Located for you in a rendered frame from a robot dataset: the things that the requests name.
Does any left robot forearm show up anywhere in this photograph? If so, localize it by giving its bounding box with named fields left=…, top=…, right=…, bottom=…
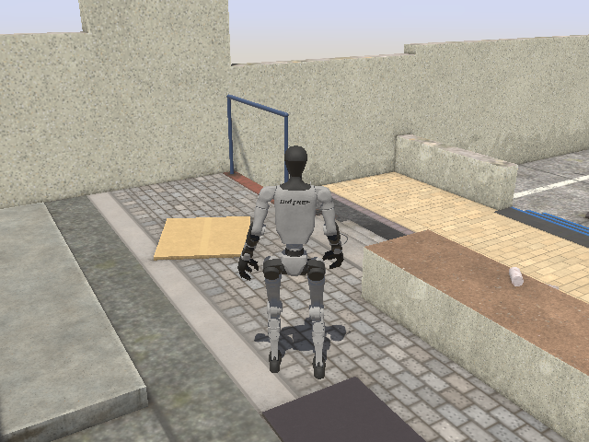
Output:
left=240, top=222, right=260, bottom=261

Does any robot left foot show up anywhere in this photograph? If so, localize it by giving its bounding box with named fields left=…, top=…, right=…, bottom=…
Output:
left=269, top=350, right=282, bottom=373

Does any right robot hand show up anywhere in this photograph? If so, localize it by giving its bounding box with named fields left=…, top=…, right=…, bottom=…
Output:
left=322, top=250, right=344, bottom=269

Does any robot foot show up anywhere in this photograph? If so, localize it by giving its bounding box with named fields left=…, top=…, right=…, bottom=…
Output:
left=312, top=356, right=326, bottom=379
left=269, top=350, right=282, bottom=373

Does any right robot upper arm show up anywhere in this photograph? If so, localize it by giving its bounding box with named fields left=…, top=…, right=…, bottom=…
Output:
left=315, top=186, right=337, bottom=236

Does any robot right foot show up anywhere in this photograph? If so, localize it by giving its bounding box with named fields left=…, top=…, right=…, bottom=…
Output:
left=312, top=356, right=326, bottom=379

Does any left robot hand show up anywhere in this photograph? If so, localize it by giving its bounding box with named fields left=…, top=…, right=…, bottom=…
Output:
left=237, top=256, right=259, bottom=281

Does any left robot upper arm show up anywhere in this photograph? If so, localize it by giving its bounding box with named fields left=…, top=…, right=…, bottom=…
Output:
left=251, top=186, right=276, bottom=237

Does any right robot forearm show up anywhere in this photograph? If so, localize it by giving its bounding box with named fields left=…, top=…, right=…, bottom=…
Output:
left=327, top=222, right=342, bottom=254

